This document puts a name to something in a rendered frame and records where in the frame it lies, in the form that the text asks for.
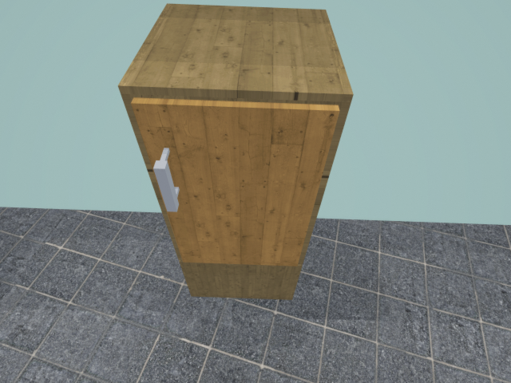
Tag handle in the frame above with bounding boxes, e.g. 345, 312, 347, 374
153, 148, 180, 212

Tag cupboard door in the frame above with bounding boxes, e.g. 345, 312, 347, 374
131, 97, 339, 267

